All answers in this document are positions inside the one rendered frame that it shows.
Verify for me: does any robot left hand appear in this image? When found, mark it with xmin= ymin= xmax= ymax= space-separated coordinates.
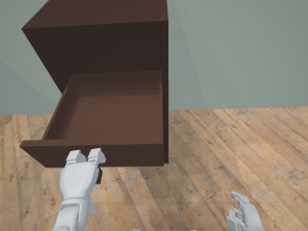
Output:
xmin=60 ymin=148 xmax=106 ymax=216

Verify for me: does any left robot forearm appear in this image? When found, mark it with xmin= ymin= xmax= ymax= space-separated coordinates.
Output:
xmin=52 ymin=197 xmax=90 ymax=231

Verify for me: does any handle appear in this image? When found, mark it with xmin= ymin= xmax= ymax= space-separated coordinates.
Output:
xmin=95 ymin=164 xmax=103 ymax=185

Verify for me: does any robot right hand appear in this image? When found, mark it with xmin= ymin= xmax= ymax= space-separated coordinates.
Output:
xmin=226 ymin=191 xmax=264 ymax=231

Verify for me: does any cabinet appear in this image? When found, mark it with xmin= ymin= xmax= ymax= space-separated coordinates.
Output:
xmin=21 ymin=0 xmax=168 ymax=164

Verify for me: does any drawer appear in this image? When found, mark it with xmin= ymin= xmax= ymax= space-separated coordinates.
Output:
xmin=19 ymin=70 xmax=165 ymax=168

